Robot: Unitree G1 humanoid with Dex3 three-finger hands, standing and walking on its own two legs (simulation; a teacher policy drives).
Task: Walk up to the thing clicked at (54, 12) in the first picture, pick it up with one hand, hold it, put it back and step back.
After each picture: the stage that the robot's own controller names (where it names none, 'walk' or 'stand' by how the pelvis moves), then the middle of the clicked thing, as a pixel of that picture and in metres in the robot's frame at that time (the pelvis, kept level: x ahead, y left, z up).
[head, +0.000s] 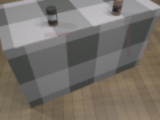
stand; (52, 16) +0.94 +0.22 -0.04
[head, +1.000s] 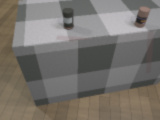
walk; (68, 19) +0.89 +0.14 -0.03
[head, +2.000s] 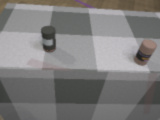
walk; (48, 39) +0.64 +0.18 -0.01
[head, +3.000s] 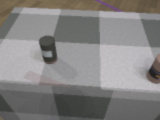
stand; (48, 50) +0.55 +0.18 +0.00
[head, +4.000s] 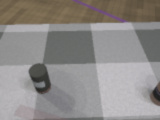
stand; (40, 79) +0.41 +0.17 -0.02
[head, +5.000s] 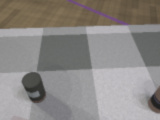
stand; (34, 88) +0.37 +0.20 -0.03
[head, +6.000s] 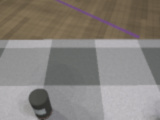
stand; (41, 104) +0.32 +0.17 -0.04
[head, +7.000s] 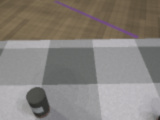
stand; (39, 103) +0.33 +0.18 -0.04
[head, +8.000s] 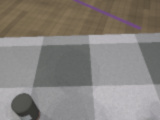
stand; (27, 109) +0.29 +0.21 -0.03
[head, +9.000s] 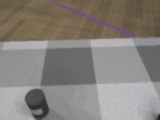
rise first; (38, 104) +0.32 +0.18 -0.04
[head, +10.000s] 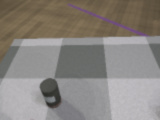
rise first; (51, 93) +0.37 +0.17 -0.03
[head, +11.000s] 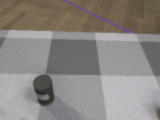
go down; (44, 90) +0.37 +0.15 -0.03
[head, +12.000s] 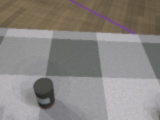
go down; (45, 94) +0.35 +0.14 -0.03
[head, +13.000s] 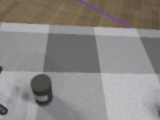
close in; (42, 91) +0.35 +0.14 -0.02
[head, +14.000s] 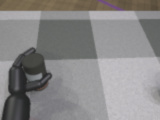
close; (36, 72) +0.39 +0.15 +0.03
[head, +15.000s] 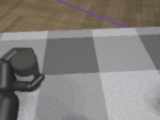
lift; (27, 72) +0.34 +0.17 +0.14
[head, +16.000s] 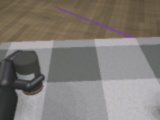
lift; (29, 73) +0.33 +0.17 +0.14
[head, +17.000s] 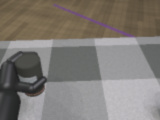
hold; (31, 75) +0.33 +0.16 +0.14
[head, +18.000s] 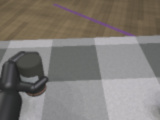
hold; (32, 75) +0.33 +0.16 +0.14
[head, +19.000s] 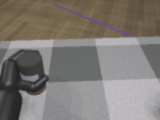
hold; (33, 74) +0.33 +0.16 +0.14
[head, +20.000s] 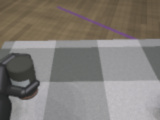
crouch; (24, 78) +0.31 +0.18 +0.15
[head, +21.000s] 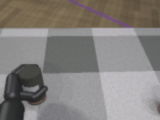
lower; (33, 85) +0.34 +0.17 +0.04
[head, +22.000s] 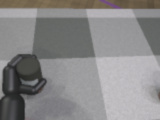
lower; (31, 76) +0.37 +0.16 +0.03
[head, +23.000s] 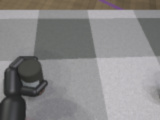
lower; (32, 78) +0.37 +0.16 +0.03
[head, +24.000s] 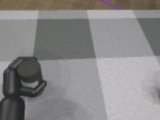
lower; (32, 79) +0.37 +0.16 +0.03
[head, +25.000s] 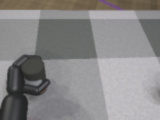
lower; (35, 77) +0.37 +0.15 +0.03
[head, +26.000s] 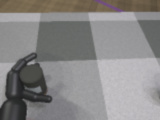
withdraw; (35, 82) +0.36 +0.15 +0.03
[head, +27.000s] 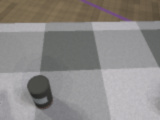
sink last; (41, 93) +0.34 +0.14 +0.01
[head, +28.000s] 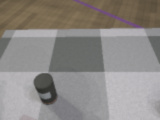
stand; (46, 89) +0.36 +0.17 +0.00
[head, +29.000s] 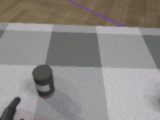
stand; (44, 82) +0.38 +0.15 +0.02
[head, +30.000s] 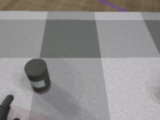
stand; (39, 77) +0.37 +0.16 +0.04
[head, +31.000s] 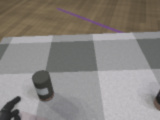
stand; (43, 86) +0.40 +0.18 +0.01
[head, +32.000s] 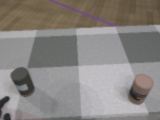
stand; (23, 82) +0.42 +0.25 -0.03
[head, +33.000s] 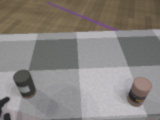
stand; (25, 84) +0.43 +0.25 -0.04
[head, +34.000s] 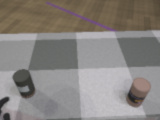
stand; (24, 84) +0.43 +0.25 -0.04
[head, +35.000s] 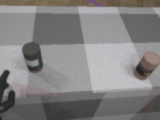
walk; (33, 58) +0.50 +0.15 -0.02
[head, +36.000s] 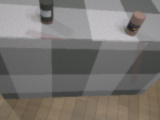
walk; (46, 11) +0.75 +0.22 -0.01
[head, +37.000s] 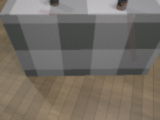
stand; out of the picture +1.06 +0.27 -0.01
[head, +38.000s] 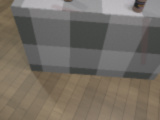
stand; out of the picture +1.06 +0.11 -0.01
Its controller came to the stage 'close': yes
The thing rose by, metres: 0.19
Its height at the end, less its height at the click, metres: +0.00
